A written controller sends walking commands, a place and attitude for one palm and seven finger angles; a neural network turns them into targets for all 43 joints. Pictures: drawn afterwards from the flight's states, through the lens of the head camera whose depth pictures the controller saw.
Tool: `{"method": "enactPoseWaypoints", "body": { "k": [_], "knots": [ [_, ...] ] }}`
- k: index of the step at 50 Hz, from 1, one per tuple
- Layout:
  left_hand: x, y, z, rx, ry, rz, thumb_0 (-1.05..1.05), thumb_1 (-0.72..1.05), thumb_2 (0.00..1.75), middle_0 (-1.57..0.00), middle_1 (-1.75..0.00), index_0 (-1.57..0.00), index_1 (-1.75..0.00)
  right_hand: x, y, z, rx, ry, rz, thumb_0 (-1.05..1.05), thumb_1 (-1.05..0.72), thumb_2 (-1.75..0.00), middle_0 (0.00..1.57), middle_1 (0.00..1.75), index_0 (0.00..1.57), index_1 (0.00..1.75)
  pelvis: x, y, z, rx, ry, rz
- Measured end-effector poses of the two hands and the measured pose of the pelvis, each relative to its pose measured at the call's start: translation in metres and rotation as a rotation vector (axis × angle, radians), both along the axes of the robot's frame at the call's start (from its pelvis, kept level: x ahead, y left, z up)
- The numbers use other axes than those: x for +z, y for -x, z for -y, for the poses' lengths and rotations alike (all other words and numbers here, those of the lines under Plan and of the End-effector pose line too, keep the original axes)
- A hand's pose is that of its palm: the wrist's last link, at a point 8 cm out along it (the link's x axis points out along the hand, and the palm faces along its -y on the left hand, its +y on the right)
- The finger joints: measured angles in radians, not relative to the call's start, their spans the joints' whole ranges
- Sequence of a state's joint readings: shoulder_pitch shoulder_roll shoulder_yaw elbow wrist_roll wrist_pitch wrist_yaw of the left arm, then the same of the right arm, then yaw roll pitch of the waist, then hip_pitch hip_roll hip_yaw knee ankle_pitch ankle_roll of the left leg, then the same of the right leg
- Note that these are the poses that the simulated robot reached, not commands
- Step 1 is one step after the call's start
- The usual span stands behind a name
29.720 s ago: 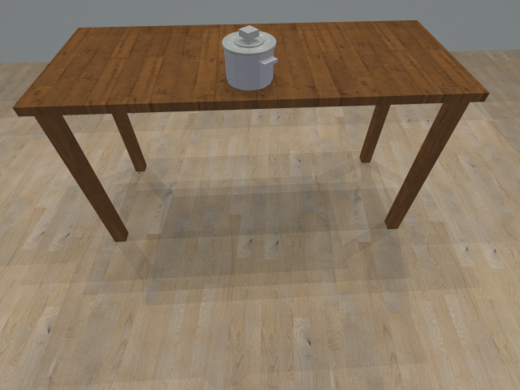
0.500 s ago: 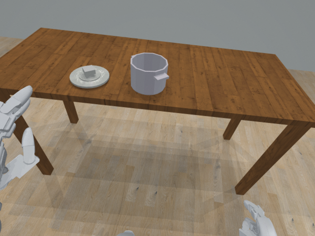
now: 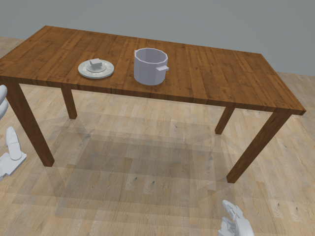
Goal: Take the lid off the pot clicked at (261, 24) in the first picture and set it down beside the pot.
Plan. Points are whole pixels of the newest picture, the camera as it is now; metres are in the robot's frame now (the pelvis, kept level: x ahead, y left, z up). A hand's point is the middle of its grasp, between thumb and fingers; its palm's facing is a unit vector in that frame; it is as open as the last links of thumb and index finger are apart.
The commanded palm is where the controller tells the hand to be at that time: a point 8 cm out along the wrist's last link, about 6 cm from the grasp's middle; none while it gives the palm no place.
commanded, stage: stop stepping back and stand still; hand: left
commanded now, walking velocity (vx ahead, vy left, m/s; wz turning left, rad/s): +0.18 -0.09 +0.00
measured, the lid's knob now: (95, 63) +0.81 +0.30 +0.03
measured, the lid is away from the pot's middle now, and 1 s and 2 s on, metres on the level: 0.25 0.25 0.25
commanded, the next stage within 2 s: let the arm hang, fingers relaxed in 1.10 s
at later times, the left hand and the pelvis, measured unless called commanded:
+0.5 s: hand out of the picture +0.10 +0.16 -0.17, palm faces +0.08 -0.98 -0.17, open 7.4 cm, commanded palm none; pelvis +0.01 -0.02 -0.03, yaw +6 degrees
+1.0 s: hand out of the picture +0.05 +0.17 -0.17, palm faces +0.12 -0.98 -0.17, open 7.3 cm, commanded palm none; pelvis +0.07 +0.01 +0.01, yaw +5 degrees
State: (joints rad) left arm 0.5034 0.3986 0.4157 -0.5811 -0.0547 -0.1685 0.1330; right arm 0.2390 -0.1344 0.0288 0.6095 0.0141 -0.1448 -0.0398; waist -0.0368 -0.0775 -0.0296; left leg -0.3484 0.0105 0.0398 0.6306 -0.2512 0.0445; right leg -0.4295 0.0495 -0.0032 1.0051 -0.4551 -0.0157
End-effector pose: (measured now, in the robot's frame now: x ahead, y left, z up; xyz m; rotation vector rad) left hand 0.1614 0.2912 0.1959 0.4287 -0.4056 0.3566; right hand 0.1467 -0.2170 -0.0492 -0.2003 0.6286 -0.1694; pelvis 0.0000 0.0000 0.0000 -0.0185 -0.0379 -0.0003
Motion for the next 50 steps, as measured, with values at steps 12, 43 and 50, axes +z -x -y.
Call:
{"method": "enactPoseWaypoints", "body": {
  "k": [12, 43, 50],
  "knots": [
    [0.017, 0.028, 0.018, -0.019, -0.166, -0.054, 0.01, 0.88, 0.89, -0.21, -0.31, -0.22, -0.3, -0.019, 0.018, 0.018, 0.047, 0.014, -0.134, 0.01, -0.9, -0.9, 0.2, 0.3, 0.2, 0.3, 0.004, 0.008, 0.008, 0.036, 0.02, -0.035],
    [-0.33, 0.178, 0.079, 0.337, 0.677, -1.85, 0.0, 0.93, 0.89, -0.19, -0.3, -0.2, -0.3, -0.082, 0.058, 0.002, -0.044, -0.028, -0.767, 0.01, -0.94, -0.9, 0.2, 0.3, 0.2, 0.3, 0.009, -0.059, -0.003, 0.095, -0.012, -0.088],
    [-0.34, 0.124, 0.074, 0.258, 0.629, -1.773, 0.03, 0.95, 0.89, -0.2, -0.3, -0.2, -0.3, -0.081, 0.034, -0.006, -0.066, -0.037, -0.692, 0.01, -0.95, -0.9, 0.2, 0.3, 0.2, 0.3, 0.009, -0.067, -0.01, 0.079, -0.017, -0.063]
  ]
}}
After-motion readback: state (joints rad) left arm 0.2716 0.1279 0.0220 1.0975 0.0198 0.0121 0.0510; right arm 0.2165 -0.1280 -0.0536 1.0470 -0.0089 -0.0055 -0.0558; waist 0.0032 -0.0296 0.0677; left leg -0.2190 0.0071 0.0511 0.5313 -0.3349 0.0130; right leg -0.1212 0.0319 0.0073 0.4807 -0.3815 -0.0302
